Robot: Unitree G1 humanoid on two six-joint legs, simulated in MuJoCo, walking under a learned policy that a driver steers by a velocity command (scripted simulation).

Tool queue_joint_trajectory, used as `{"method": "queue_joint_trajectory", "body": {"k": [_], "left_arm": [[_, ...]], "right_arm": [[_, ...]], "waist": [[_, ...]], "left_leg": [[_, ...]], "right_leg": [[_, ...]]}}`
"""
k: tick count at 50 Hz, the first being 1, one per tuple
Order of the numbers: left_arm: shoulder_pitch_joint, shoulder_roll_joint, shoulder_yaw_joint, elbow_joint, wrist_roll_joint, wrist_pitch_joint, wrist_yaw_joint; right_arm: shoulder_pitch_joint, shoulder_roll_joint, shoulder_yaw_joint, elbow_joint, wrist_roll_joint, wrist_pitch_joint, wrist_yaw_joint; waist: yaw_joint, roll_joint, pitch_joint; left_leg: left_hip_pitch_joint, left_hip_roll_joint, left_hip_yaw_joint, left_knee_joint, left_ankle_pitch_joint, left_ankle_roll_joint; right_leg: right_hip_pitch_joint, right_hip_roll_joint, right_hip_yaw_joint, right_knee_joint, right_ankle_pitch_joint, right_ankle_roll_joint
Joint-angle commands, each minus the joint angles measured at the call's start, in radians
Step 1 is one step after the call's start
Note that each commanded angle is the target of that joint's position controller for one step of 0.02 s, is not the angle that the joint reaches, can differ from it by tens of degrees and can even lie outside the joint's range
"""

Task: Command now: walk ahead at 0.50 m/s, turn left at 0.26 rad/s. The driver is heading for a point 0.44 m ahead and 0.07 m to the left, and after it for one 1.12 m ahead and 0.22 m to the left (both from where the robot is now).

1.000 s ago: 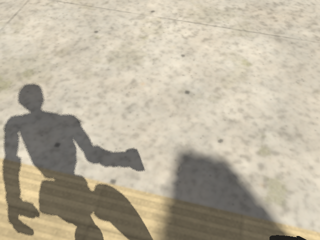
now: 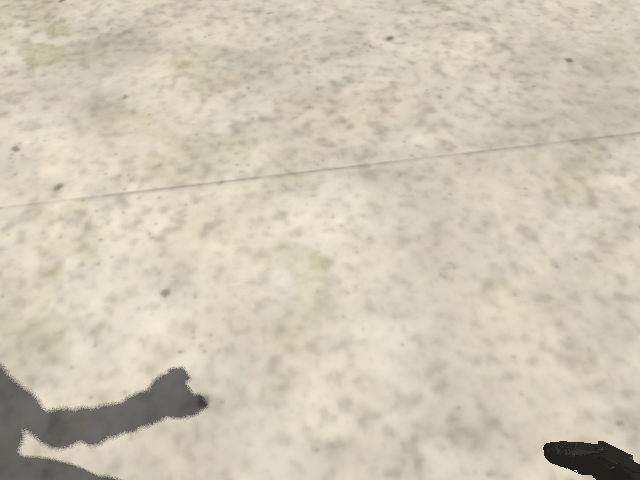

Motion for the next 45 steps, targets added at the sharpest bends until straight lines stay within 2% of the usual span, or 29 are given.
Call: {"method": "queue_joint_trajectory", "body": {"k": [1, 2, 3, 4, 5, 6, 7, 9, 11, 15, 18, 20, 22, 23, 24, 25, 26, 27, 28, 29, 30, 31, 33, 35, 37, 39, 42, 44, 45], "left_arm": [[0.048, 0.055, -0.002, -0.095, 0.012, -0.033, -0.005], [0.018, 0.089, -0.005, -0.100, 0.004, -0.056, -0.016], [-0.073, 0.133, 0.005, -0.129, -0.022, -0.073, -0.025], [-0.137, 0.128, 0.003, -0.143, -0.022, -0.081, -0.024], [-0.162, 0.122, 0.007, -0.152, -0.002, -0.084, -0.020], [-0.154, 0.121, 0.013, -0.157, 0.014, -0.079, -0.014], [-0.142, 0.110, 0.013, -0.164, 0.018, -0.072, -0.010], [-0.146, 0.090, 0.010, -0.175, 0.019, -0.057, -0.002], [-0.214, 0.071, 0.003, -0.201, 0.020, -0.051, 0.003], [-0.353, 0.040, -0.010, -0.242, 0.010, -0.058, -0.009], [-0.421, 0.059, -0.007, -0.271, -0.004, -0.067, -0.021], [-0.429, 0.081, 0.000, -0.280, -0.007, -0.078, -0.029], [-0.352, 0.104, 0.012, -0.261, -0.009, -0.089, -0.031], [-0.258, 0.129, 0.024, -0.239, 0.001, -0.093, -0.026], [-0.108, 0.173, 0.037, -0.221, 0.019, -0.095, -0.019], [0.022, 0.256, 0.060, -0.186, 0.032, -0.082, -0.017], [0.052, 0.199, 0.052, -0.161, -0.001, -0.073, -0.026], [-0.001, 0.130, 0.032, -0.172, -0.011, -0.069, -0.025], [-0.055, 0.106, 0.020, -0.181, -0.001, -0.061, -0.026], [-0.094, 0.088, 0.011, -0.175, 0.004, -0.056, -0.029], [-0.114, 0.073, 0.003, -0.173, 0.010, -0.057, -0.031], [-0.123, 0.069, 0.000, -0.168, 0.012, -0.058, -0.033], [-0.112, 0.089, 0.006, -0.152, 0.001, -0.061, -0.035], [-0.101, 0.126, 0.015, -0.138, -0.005, -0.059, -0.030], [-0.084, 0.148, 0.020, -0.125, -0.011, -0.052, -0.027], [-0.048, 0.163, 0.021, -0.107, -0.020, -0.046, -0.028], [0.011, 0.177, 0.021, -0.078, -0.028, -0.036, -0.030], [0.026, 0.190, 0.023, -0.064, -0.031, -0.026, -0.027], [0.024, 0.198, 0.024, -0.058, -0.030, -0.020, -0.025]], "right_arm": [[0.363, -0.281, -0.086, 0.017, -0.007, 0.002, -0.001], [0.371, -0.207, -0.067, 0.027, 0.015, 0.013, -0.002], [0.297, -0.168, -0.056, 0.005, 0.016, 0.019, -0.008], [0.240, -0.155, -0.051, -0.018, 0.004, 0.023, -0.011], [0.206, -0.139, -0.045, -0.027, 0.000, 0.025, -0.012], [0.192, -0.129, -0.038, -0.034, -0.005, 0.023, -0.014], [0.189, -0.133, -0.038, -0.038, -0.005, 0.024, -0.016], [0.203, -0.147, -0.043, -0.040, 0.002, 0.024, -0.025], [0.233, -0.180, -0.054, -0.037, 0.007, 0.027, -0.039], [0.310, -0.183, -0.059, -0.023, 0.018, 0.045, -0.053], [0.365, -0.174, -0.057, -0.014, 0.022, 0.059, -0.056], [0.378, -0.174, -0.059, -0.018, 0.020, 0.067, -0.061], [0.354, -0.171, -0.061, -0.028, 0.016, 0.073, -0.064], [0.345, -0.145, -0.052, -0.037, 0.010, 0.070, -0.062], [0.329, -0.099, -0.035, -0.057, -0.003, 0.064, -0.057], [0.474, -0.043, -0.016, -0.064, 0.017, 0.051, -0.057], [0.496, -0.103, -0.019, -0.052, 0.028, 0.045, -0.058], [0.400, -0.171, -0.037, -0.057, 0.028, 0.045, -0.055], [0.314, -0.169, -0.037, -0.075, 0.016, 0.047, -0.055], [0.262, -0.154, -0.037, -0.092, 0.002, 0.044, -0.052], [0.253, -0.143, -0.039, -0.097, -0.003, 0.045, -0.049], [0.265, -0.123, -0.036, -0.097, 0.000, 0.046, -0.045], [0.259, -0.090, -0.025, -0.105, -0.001, 0.047, -0.040], [0.197, -0.069, -0.012, -0.125, -0.009, 0.043, -0.037], [0.132, -0.056, -0.001, -0.139, -0.007, 0.037, -0.031], [0.072, -0.063, 0.000, -0.152, -0.001, 0.034, -0.025], [-0.006, -0.083, -0.003, -0.183, 0.009, 0.031, -0.015], [-0.023, -0.098, -0.008, -0.198, 0.009, 0.027, -0.009], [0.001, -0.109, -0.013, -0.195, 0.008, 0.025, -0.008]], "waist": [[-0.144, 0.229, -0.347], [-0.160, 0.227, -0.346], [-0.162, 0.151, -0.195], [-0.144, 0.044, -0.112], [-0.114, -0.015, -0.053], [-0.082, -0.012, -0.046], [-0.063, 0.018, -0.048], [-0.053, 0.044, -0.046], [-0.069, 0.046, -0.032], [-0.122, 0.068, -0.028], [-0.143, 0.078, -0.023], [-0.134, 0.088, -0.024], [-0.085, 0.117, -0.043], [-0.041, 0.116, -0.101], [0.029, 0.059, -0.224], [0.004, -0.206, -0.362], [0.012, -0.286, -0.343], [0.029, -0.162, -0.186], [0.018, -0.082, -0.097], [-0.004, -0.058, -0.028], [-0.030, -0.075, -0.009], [-0.049, -0.098, -0.006], [-0.058, -0.113, -0.016], [-0.049, -0.094, -0.014], [-0.028, -0.086, -0.011], [-0.005, -0.087, -0.005], [0.018, -0.088, 0.011], [0.008, -0.096, 0.014], [-0.015, -0.099, 0.004]], "left_leg": [[0.828, 0.324, -0.610, -0.057, -0.048, 0.290], [0.883, 0.347, -0.786, -0.170, -0.225, 0.289], [0.771, 0.320, -0.681, -0.197, -0.296, 0.244], [0.627, 0.283, -0.582, -0.219, -0.240, 0.217], [0.505, 0.251, -0.522, -0.241, -0.145, 0.204], [0.432, 0.223, -0.475, -0.260, -0.049, 0.194], [0.388, 0.206, -0.454, -0.271, 0.008, 0.196], [0.326, 0.183, -0.396, -0.282, 0.092, 0.198], [0.276, 0.153, -0.345, -0.288, 0.125, 0.180], [0.216, 0.095, -0.305, -0.257, 0.072, 0.122], [0.284, 0.119, -0.379, -0.203, 0.013, 0.113], [0.350, 0.139, -0.445, -0.148, -0.009, 0.106], [0.372, 0.141, -0.465, -0.077, 0.049, 0.088], [0.350, 0.105, -0.430, 0.015, 0.128, 0.061], [0.241, 0.062, -0.360, 0.243, 0.069, 0.028], [-0.092, -0.078, -0.221, 0.564, -0.284, -0.050], [-0.261, -0.041, -0.207, 0.728, -0.544, -0.066], [-0.322, 0.002, -0.222, 0.787, -0.469, -0.070], [-0.309, 0.037, -0.185, 0.778, -0.392, -0.072], [-0.296, 0.060, -0.165, 0.720, -0.345, -0.073], [-0.253, 0.090, -0.155, 0.667, -0.311, -0.072], [-0.213, 0.101, -0.137, 0.629, -0.298, -0.075], [-0.189, 0.115, -0.104, 0.544, -0.268, -0.086], [-0.174, 0.125, -0.083, 0.417, -0.182, -0.095], [-0.123, 0.117, -0.063, 0.277, -0.065, -0.095], [-0.072, 0.095, -0.048, 0.175, 0.023, -0.098], [-0.057, 0.076, -0.044, 0.091, 0.030, -0.085], [-0.034, 0.065, -0.038, 0.045, -0.024, -0.061], [0.018, 0.053, -0.027, 0.016, -0.040, -0.047]], "right_leg": [[-0.550, -0.013, -0.051, 0.758, 0.301, 0.055], [-0.721, -0.011, 0.045, 0.843, -0.061, 0.051], [-0.810, -0.068, 0.061, 0.861, 0.006, 0.044], [-0.793, -0.105, 0.041, 0.811, 0.076, 0.041], [-0.760, -0.131, 0.029, 0.726, 0.118, 0.050], [-0.698, -0.153, 0.026, 0.665, 0.144, 0.059], [-0.663, -0.157, 0.020, 0.619, 0.150, 0.072], [-0.646, -0.158, -0.002, 0.527, 0.174, 0.099], [-0.634, -0.143, -0.017, 0.393, 0.291, 0.122], [-0.514, -0.084, -0.024, 0.139, 0.528, 0.130], [-0.500, -0.061, -0.003, 0.055, 0.516, 0.122], [-0.481, -0.052, 0.013, 0.000, 0.450, 0.107], [-0.377, -0.055, -0.004, -0.051, 0.413, 0.073], [-0.227, -0.081, -0.004, -0.066, 0.433, 0.036], [0.018, -0.217, 0.109, -0.018, 0.438, -0.034], [0.372, -0.431, 0.493, -0.033, 0.341, -0.212], [0.376, -0.506, 0.720, -0.122, 0.124, -0.256], [0.248, -0.456, 0.608, -0.152, 0.052, -0.212], [0.120, -0.406, 0.474, -0.169, 0.107, -0.174], [0.006, -0.362, 0.388, -0.200, 0.201, -0.162], [-0.065, -0.328, 0.323, -0.223, 0.284, -0.147], [-0.111, -0.305, 0.279, -0.245, 0.337, -0.144], [-0.146, -0.293, 0.215, -0.274, 0.435, -0.160], [-0.167, -0.287, 0.154, -0.295, 0.497, -0.165], [-0.188, -0.266, 0.093, -0.302, 0.514, -0.147], [-0.191, -0.257, 0.061, -0.297, 0.500, -0.133], [-0.128, -0.290, 0.074, -0.269, 0.484, -0.119], [-0.079, -0.315, 0.086, -0.232, 0.506, -0.102], [-0.068, -0.319, 0.082, -0.197, 0.554, -0.089]]}}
